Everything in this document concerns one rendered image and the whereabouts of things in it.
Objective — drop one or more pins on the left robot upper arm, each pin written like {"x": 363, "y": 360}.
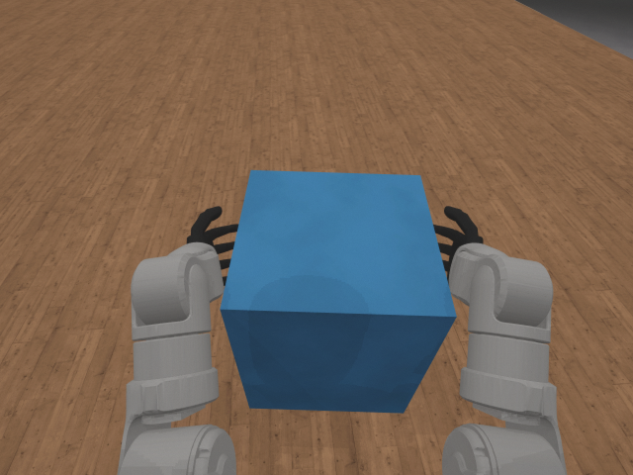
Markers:
{"x": 195, "y": 450}

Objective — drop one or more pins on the robot left forearm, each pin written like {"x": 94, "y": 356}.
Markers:
{"x": 173, "y": 373}

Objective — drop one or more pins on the right robot upper arm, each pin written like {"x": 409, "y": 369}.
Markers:
{"x": 473, "y": 449}

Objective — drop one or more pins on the left robot hand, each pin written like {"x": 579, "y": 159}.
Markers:
{"x": 199, "y": 234}

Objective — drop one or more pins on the carton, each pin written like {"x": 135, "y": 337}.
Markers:
{"x": 336, "y": 296}

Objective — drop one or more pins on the right robot hand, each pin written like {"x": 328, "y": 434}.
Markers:
{"x": 466, "y": 225}

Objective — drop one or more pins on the robot right forearm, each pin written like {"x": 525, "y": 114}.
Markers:
{"x": 507, "y": 369}

